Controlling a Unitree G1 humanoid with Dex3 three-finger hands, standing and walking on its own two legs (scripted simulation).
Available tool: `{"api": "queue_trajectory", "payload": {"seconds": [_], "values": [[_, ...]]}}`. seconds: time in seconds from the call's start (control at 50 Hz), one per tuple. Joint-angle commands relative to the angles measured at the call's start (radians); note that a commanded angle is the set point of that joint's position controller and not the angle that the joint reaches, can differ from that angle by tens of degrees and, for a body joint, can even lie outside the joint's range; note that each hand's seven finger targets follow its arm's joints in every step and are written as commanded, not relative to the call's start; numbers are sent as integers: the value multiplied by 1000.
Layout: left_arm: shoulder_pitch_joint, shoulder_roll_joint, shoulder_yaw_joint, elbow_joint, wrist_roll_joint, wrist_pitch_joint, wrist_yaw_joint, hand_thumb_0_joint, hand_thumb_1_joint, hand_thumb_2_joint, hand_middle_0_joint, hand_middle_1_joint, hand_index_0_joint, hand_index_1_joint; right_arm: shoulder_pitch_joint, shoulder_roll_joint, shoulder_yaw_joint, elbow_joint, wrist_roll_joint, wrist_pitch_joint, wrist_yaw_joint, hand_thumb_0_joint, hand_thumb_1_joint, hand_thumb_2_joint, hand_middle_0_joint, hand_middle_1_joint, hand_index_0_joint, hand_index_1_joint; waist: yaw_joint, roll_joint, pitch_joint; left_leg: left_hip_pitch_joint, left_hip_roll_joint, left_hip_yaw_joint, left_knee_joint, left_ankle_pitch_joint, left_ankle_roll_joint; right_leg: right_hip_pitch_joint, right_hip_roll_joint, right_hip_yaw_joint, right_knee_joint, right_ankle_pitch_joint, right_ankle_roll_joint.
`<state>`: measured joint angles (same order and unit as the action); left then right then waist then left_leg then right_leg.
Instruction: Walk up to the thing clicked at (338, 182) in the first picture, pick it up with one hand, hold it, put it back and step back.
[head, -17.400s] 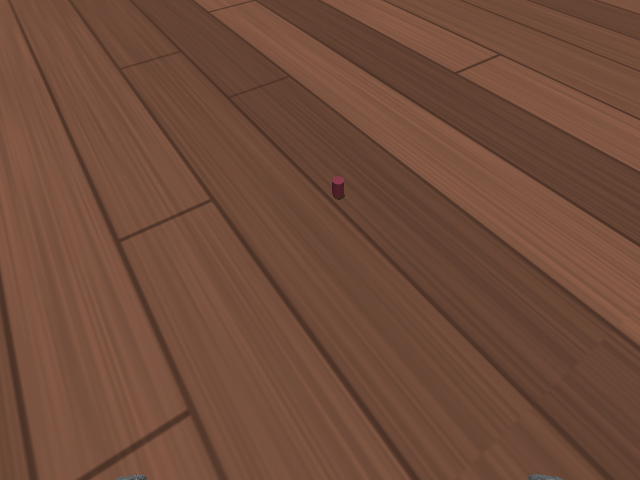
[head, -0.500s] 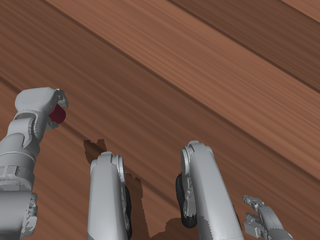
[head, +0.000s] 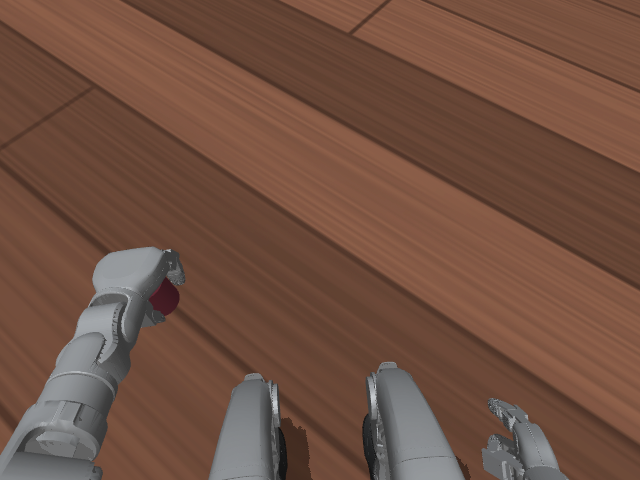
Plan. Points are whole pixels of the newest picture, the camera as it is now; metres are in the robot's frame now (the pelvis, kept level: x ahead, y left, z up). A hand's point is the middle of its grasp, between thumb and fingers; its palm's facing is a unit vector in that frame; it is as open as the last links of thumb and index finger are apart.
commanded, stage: lift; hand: left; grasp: from above
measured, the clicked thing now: (152, 291) +0.38 +0.24 -0.09
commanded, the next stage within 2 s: hold in 0.56 s
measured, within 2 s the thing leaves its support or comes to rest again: neither
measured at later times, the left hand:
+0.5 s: hand (135, 263) +0.36 +0.22 +0.03, palm faces -0.45 -0.08 -0.89, open 7.7 cm
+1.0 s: hand (122, 227) +0.38 +0.21 +0.08, palm faces -0.45 -0.06 -0.89, open 7.7 cm
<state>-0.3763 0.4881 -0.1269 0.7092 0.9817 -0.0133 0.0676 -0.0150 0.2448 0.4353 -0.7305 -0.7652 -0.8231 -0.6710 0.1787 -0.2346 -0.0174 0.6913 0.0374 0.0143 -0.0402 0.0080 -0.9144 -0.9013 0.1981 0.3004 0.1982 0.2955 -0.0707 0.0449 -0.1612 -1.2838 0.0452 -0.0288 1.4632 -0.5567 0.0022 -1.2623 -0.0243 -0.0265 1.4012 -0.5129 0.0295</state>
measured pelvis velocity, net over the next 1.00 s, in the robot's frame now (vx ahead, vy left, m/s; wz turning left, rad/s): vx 0.07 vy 0.00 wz -0.01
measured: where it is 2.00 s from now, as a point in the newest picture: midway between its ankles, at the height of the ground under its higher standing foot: outside the picture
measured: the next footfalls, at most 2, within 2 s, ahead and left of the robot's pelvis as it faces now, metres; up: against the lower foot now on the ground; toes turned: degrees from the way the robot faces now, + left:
none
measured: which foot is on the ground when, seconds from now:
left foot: down 0.00-1.00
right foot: down 0.00-1.00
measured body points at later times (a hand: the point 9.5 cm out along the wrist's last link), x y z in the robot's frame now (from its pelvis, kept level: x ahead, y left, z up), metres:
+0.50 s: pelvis +0.04 -0.01 +0.11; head +0.10 -0.01 +0.55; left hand +0.38 +0.22 +0.08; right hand +0.13 -0.27 -0.02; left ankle +0.07 +0.12 -0.58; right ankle +0.08 -0.14 -0.58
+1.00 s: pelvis +0.07 +0.00 +0.14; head +0.10 -0.02 +0.59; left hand +0.40 +0.21 +0.13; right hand +0.18 -0.27 +0.02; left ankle +0.07 +0.12 -0.58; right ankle +0.08 -0.14 -0.58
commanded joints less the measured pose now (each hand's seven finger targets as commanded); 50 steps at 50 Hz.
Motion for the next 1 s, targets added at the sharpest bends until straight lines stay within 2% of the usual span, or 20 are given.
{"api": "queue_trajectory", "payload": {"seconds": [0.0, 0.08, 0.18, 0.22, 0.24, 0.32, 0.4, 0.46, 0.5, 0.56, 0.64, 0.66, 0.68, 0.7, 0.72, 0.74, 0.86, 0.9, 0.94, 0.98], "values": [[-252, 181, 65, -120, 6, 10, 57, 0, 630, 563, -873, -837, -973, -736, 44, -156, -54, -72, 4, -48, -23, 0, -911, -905, 200, 300, 200, 300, -12, 29, -332, 370, -35, -24, -356, 62, 7, 313, 48, 14, -312, 43, -50], [-253, 141, 40, -86, 8, 17, 70, 0, 612, 541, -856, -826, -958, -723, 61, -153, -56, -63, 5, -58, -28, 0, -910, -905, 200, 300, 200, 300, -8, 29, -320, 470, -35, -18, -429, 139, 2, 400, 52, 16, -385, 113, -50], [-277, 141, 38, -53, 7, 23, 93, 0, 625, 576, -877, -831, -971, -736, 66, -147, -55, -61, 3, -61, -29, 0, -910, -906, 200, 300, 200, 300, 3, 28, -267, 548, -45, 5, -527, 147, 2, 502, 53, 25, -488, 116, -47], [-263, 127, 30, -35, 7, 25, 99, 0, 608, 603, -889, -812, -968, -733, 70, -144, -58, -59, 2, -60, -30, 0, -911, -906, 200, 300, 200, 300, 4, 9, -255, 579, -48, 13, -552, 182, 2, 541, 53, 27, -526, 142, -45], [-289, 143, 39, -69, 9, 24, 103, 0, 612, 589, -895, -795, -974, -716, 74, -147, -59, -55, 2, -61, -30, 0, -910, -905, 200, 300, 200, 300, 10, 18, -270, 611, -46, 14, -567, 200, 1, 566, 52, 28, -539, 161, -45], [-247, 119, 28, -31, 8, 32, 108, 0, 602, 600, -879, -806, -959, -726, 84, -146, -62, -49, 4, -58, -27, 0, -907, -904, 200, 300, 200, 300, 13, 3, -250, 675, -45, 12, -618, 271, 0, 625, 51, 27, -587, 227, -42], [-263, 102, 13, -39, 3, 38, 107, 0, 611, 606, -888, -811, -969, -730, 86, -145, -65, -50, 4, -52, -23, 0, -908, -903, 200, 300, 200, 300, 11, -14, -239, 724, -52, 24, -662, 314, 4, 698, 46, 35, -644, 280, -37], [-234, 99, 14, -22, -1, 38, 102, 0, 625, 608, -890, -823, -977, -735, 83, -150, -68, -52, 6, -50, -21, 0, -907, -903, 200, 300, 200, 300, 17, -20, -210, 765, -52, 31, -705, 315, 2, 732, 44, 32, -686, 276, -36], [-277, 110, 16, -75, -1, 32, 101, 0, 646, 648, -909, -833, -991, -750, 75, -150, -72, -53, 5, -47, -22, 0, -907, -902, 200, 300, 200, 300, 24, 6, -232, 811, -52, 34, -725, 346, 0, 750, 45, 32, -704, 306, -37], [-269, 115, 19, -73, 9, 30, 101, 0, 669, 638, -904, -866, -1002, -767, 75, -150, -71, -50, 8, -47, -21, 0, -906, -901, 200, 300, 200, 300, 26, 4, -218, 840, -53, 38, -754, 367, -1, 783, 46, 33, -728, 322, -37], [-267, 98, 8, -77, 0, 32, 93, 0, 678, 662, -912, -873, -1011, -773, 72, -150, -73, -44, 9, -44, -20, 0, -905, -901, 200, 300, 200, 300, 29, 3, -206, 887, -49, 40, -789, 420, -6, 811, 51, 27, -751, 361, -39], [-217, 82, 0, -28, 2, 37, 89, 0, 666, 617, -891, -832, -989, -732, 65, -150, -74, -47, 10, -42, -19, 0, -903, -898, 200, 300, 200, 300, 31, -13, -184, 891, -51, 43, -797, 427, -4, 823, 49, 26, -761, 368, -39], [-250, 86, 0, -65, 0, 33, 84, 0, 632, 596, -872, -805, -967, -708, 67, -154, -77, -47, 11, -42, -18, 0, -903, -898, 200, 300, 200, 300, 26, -15, -199, 904, -50, 42, -801, 447, -4, 836, 51, 27, -766, 385, -38], [-249, 99, 4, -62, 6, 34, 81, 0, 626, 578, -863, -805, -963, -705, 61, -153, -76, -50, 13, -38, -19, 0, -904, -898, 200, 300, 200, 300, 40, -24, -198, 909, -53, 44, -809, 451, -3, 851, 50, 27, -775, 392, -36], [-251, 92, -5, -65, 9, 34, 71, 0, 631, 572, -854, -816, -959, -710, 62, -152, -75, -49, 13, -36, -19, 0, -902, -898, 200, 300, 200, 300, 28, -23, -189, 909, -55, 49, -812, 453, -1, 860, 50, 33, -784, 401, -35], [-248, 86, -11, -70, 6, 32, 64, 0, 618, 573, -854, -806, -955, -703, 53, -152, -74, -54, 15, -35, -19, 0, -904, -899, 200, 300, 200, 300, 33, -30, -181, 922, -55, 49, -822, 455, -1, 864, 50, 29, -792, 400, -34], [-242, 92, -7, -119, 10, 29, 32, 0, 640, 588, -863, -820, -967, -715, 34, -149, -72, -70, 19, -24, -17, 0, -904, -898, 200, 300, 200, 300, 50, -21, -173, 966, -55, 55, -857, 493, -3, 898, 52, 34, -816, 432, -37], [-223, 91, -5, -96, 13, 31, 23, 0, 635, 571, -861, -816, -965, -710, 36, -151, -74, -75, 18, -20, -17, 0, -905, -899, 200, 300, 200, 300, 44, -35, -157, 968, -54, 56, -863, 506, -2, 903, 53, 31, -820, 445, -37], [-243, 108, 4, -151, 9, 27, 17, 0, 623, 574, -852, -816, -957, -710, 32, -153, -75, -82, 20, -16, -15, 0, -904, -899, 200, 300, 200, 300, 49, -15, -175, 990, -54, 60, -871, 525, -3, 919, 53, 29, -823, 457, -38], [-216, 91, -5, -134, 16, 34, 11, 0, 608, 582, -840, -828, -944, -723, 29, -149, -75, -86, 19, -11, -15, 0, -906, -900, 200, 300, 200, 300, 52, -23, -167, 996, -55, 61, -875, 544, -2, 929, 52, 31, -827, 481, -36]]}}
